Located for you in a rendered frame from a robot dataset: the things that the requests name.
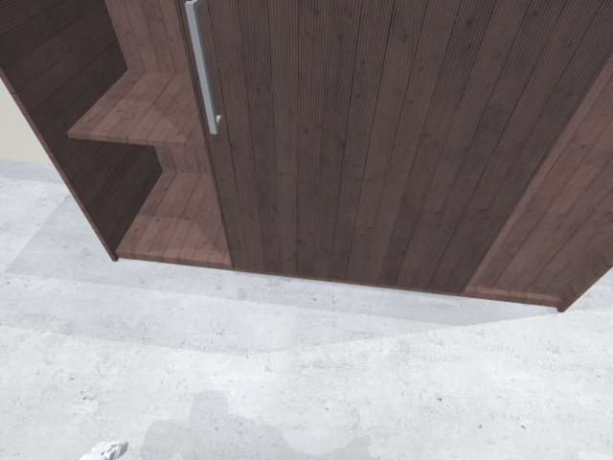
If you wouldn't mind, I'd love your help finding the wardrobe door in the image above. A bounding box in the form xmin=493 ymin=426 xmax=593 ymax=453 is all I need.
xmin=468 ymin=54 xmax=613 ymax=296
xmin=174 ymin=0 xmax=613 ymax=294

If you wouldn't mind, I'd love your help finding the handle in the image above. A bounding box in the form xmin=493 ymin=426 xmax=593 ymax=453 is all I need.
xmin=185 ymin=0 xmax=222 ymax=134

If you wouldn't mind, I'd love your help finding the left robot hand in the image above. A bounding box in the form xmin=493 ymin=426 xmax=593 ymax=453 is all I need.
xmin=80 ymin=440 xmax=128 ymax=460

